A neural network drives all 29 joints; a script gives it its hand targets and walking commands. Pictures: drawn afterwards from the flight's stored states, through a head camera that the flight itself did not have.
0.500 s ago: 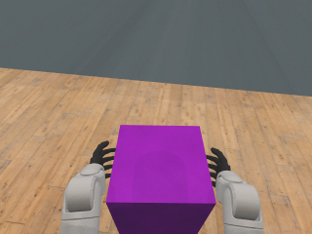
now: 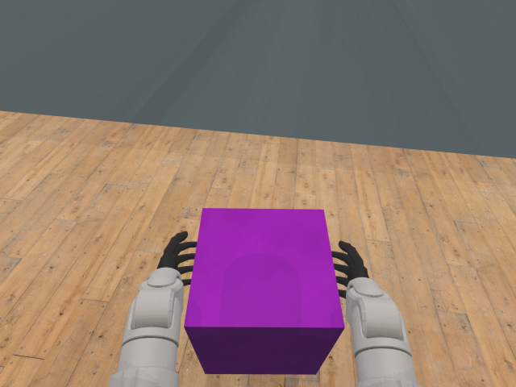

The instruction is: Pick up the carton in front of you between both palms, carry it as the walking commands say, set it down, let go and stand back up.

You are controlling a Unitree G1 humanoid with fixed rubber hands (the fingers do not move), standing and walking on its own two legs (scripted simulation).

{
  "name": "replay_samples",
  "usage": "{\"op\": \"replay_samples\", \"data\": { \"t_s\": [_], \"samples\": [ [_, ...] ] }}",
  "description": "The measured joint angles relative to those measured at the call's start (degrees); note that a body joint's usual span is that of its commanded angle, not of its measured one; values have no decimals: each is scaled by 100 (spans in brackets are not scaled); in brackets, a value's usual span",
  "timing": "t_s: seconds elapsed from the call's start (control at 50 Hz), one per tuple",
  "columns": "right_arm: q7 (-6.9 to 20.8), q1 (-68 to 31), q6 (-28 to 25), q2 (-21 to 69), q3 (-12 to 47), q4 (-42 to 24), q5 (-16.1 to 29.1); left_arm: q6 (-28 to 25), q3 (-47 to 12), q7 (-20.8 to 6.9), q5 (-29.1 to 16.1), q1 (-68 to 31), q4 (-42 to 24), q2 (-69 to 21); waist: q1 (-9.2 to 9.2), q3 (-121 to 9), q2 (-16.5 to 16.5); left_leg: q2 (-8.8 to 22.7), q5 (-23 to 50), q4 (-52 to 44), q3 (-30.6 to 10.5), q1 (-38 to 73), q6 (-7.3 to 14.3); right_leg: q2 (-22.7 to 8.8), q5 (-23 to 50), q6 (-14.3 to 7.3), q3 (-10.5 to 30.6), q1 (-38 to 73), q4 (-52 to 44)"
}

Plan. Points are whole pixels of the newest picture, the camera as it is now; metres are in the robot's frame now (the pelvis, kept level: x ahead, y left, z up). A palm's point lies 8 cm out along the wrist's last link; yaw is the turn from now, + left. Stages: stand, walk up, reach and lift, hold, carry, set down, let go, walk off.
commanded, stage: carry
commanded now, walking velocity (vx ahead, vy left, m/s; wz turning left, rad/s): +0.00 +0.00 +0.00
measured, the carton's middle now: (261, 295) +0.32 +0.00 -0.04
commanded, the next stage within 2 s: hold in 0.62 s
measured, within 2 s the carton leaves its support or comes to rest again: neither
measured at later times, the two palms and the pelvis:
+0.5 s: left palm (169, 282) +0.29 +0.15 +0.05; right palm (362, 293) +0.28 -0.15 +0.04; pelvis -0.01 +0.00 +0.00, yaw +0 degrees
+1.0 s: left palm (189, 281) +0.29 +0.12 +0.05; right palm (387, 318) +0.24 -0.18 +0.05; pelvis -0.03 +0.01 +0.01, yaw -8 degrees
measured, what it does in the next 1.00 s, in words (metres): stands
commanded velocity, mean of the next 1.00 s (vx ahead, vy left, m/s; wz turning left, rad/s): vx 0.00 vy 0.00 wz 0.00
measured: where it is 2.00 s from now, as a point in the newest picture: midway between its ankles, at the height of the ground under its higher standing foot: outside the picture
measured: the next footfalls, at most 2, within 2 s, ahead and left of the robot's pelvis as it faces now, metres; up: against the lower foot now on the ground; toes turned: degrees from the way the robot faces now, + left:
none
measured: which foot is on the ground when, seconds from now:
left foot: down 0.00-1.00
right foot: down 0.00-1.00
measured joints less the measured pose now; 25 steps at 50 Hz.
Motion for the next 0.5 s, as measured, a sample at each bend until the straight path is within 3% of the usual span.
{"op": "replay_samples", "data": {
  "t_s": [0.18, 0.5],
  "samples": [
    [-34, 153, 114, -35, 164, -451, 148, 141, -196, 49, -161, 144, -461, 35, 13, 43, -13, 6, 63, -17, 0, -71, 6, 2, 15, -11, 1, -110, 69],
    [-38, 194, 248, -44, 198, -472, 158, 270, -234, 51, -165, 193, -484, 47, 2, 8, -10, 33, 122, -41, -5, -87, -17, 28, 31, -47, 0, -160, 113]
  ]
}}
